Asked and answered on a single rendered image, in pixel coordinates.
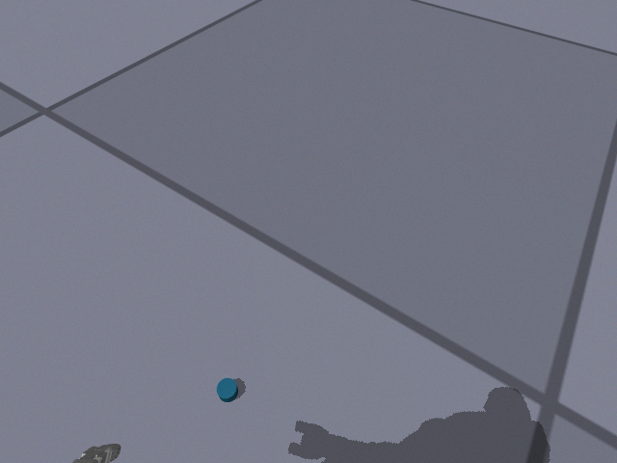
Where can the tin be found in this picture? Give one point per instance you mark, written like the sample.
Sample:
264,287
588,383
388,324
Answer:
227,390

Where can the left robot hand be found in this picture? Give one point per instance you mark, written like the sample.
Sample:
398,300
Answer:
103,454

